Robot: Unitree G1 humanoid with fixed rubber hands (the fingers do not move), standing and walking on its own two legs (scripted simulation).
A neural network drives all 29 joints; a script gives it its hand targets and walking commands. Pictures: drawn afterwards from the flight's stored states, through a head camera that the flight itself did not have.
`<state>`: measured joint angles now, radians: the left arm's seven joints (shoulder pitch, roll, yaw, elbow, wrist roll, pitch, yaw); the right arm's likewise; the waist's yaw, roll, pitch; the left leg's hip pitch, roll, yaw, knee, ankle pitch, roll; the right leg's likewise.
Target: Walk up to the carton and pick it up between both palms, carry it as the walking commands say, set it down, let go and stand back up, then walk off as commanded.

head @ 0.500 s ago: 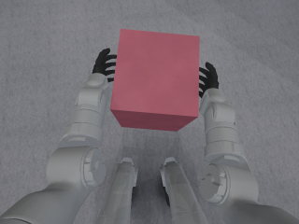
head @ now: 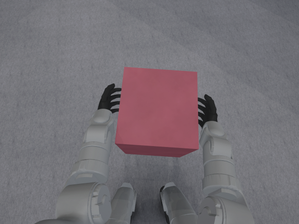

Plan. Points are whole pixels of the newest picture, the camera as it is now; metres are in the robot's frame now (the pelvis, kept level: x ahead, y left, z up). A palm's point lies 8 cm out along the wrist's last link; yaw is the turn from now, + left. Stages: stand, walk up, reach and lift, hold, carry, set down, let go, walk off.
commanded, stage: reach and lift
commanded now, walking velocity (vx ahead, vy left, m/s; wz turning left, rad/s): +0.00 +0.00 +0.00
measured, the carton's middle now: (156, 118) +0.40 -0.03 -0.12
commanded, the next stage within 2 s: none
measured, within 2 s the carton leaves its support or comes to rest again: neither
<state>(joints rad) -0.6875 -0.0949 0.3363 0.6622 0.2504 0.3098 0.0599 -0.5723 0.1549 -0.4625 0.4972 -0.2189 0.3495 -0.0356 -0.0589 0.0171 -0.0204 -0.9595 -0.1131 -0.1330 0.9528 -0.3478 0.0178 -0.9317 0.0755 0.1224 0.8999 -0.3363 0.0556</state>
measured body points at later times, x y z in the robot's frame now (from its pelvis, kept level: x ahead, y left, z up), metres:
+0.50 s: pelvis +0.01 -0.01 +0.04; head +0.08 +0.00 +0.49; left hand +0.38 +0.12 +0.03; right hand +0.35 -0.17 +0.03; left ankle +0.05 +0.10 -0.68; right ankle +0.05 -0.15 -0.68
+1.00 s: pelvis +0.02 -0.01 +0.06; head -0.01 +0.00 +0.51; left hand +0.36 +0.12 +0.09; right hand +0.33 -0.18 +0.09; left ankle +0.05 +0.09 -0.68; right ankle +0.05 -0.15 -0.68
